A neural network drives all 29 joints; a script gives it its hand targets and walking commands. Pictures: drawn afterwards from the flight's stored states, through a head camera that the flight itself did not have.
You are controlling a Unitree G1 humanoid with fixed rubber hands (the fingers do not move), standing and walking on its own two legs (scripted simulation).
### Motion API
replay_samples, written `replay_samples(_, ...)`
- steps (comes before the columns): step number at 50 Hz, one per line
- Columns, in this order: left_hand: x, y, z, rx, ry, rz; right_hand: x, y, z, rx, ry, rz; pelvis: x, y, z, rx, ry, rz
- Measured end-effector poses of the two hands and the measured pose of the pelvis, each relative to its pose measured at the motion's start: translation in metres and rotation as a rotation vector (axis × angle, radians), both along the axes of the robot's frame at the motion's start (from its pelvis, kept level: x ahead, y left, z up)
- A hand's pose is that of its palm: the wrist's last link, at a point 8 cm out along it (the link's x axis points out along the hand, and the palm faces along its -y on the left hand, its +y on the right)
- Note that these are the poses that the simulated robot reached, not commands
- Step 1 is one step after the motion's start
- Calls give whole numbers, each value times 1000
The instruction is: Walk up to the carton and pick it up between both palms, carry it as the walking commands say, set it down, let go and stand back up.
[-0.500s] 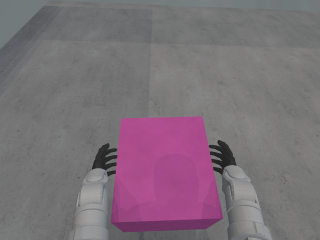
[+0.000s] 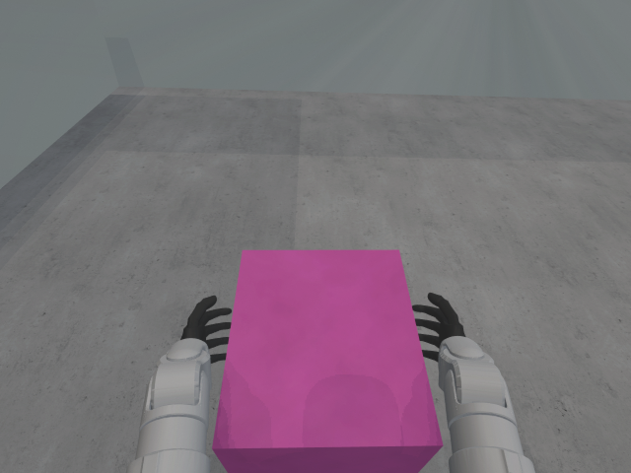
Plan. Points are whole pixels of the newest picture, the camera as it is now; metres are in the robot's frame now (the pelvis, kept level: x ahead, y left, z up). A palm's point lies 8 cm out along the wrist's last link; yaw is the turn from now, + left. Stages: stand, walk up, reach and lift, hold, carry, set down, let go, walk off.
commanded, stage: reach and lift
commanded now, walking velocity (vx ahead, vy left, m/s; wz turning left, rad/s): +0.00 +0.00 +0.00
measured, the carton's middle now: (321, 362) +0.33 +0.01 -0.05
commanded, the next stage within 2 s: hold in 1.14 s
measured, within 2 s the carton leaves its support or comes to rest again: neither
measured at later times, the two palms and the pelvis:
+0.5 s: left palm (203, 345) +0.29 +0.17 +0.05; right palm (465, 347) +0.30 -0.17 +0.06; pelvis +0.00 +0.00 +0.00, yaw +0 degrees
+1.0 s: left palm (202, 346) +0.29 +0.17 +0.05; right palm (465, 350) +0.29 -0.17 +0.06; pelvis +0.01 +0.00 +0.00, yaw +0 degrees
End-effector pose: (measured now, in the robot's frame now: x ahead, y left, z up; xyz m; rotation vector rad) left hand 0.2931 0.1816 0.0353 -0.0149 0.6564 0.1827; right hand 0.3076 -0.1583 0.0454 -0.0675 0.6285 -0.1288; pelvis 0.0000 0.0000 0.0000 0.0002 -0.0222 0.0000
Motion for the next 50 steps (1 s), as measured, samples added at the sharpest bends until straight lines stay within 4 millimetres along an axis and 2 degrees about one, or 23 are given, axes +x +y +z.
replay_samples(12, -5, -4, 16, 4, -6, 12, -4, -3, 16, -12, -3, -4, 2, 2, 2, 1, -62, 0)
replay_samples(22, -5, -14, 18, 14, 1, -6, -10, -13, 15, -9, 7, -25, 4, 3, 2, 2, -73, -7)
replay_samples(36, -3, -12, 17, 15, -1, 9, -6, -10, 16, -11, 8, -15, 7, 1, 2, 3, -68, -1)
replay_samples(50, -4, -13, 17, 20, -6, 0, -13, -12, 14, 1, 6, -29, 10, 0, 3, 3, -72, 1)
